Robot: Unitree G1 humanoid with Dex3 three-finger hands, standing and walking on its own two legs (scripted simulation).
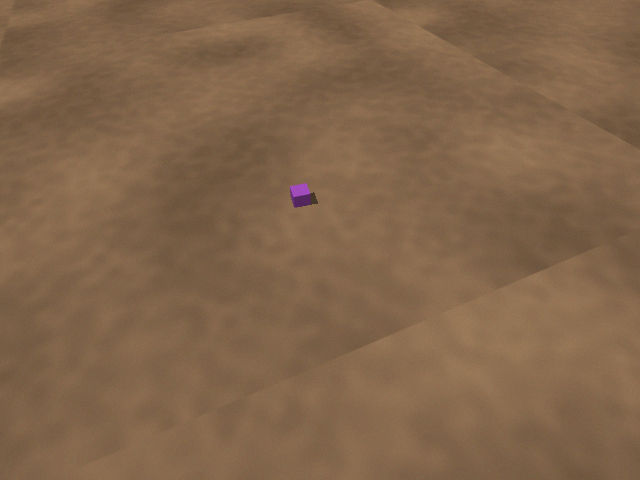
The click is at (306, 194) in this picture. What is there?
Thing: small box
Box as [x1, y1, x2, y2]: [290, 183, 310, 207]
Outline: 305,183 290,186 290,193 294,207 310,204 310,194
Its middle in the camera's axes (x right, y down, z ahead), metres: -0.09 -0.24 +1.88
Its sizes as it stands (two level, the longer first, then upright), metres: 0.084 0.083 0.066
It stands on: the floor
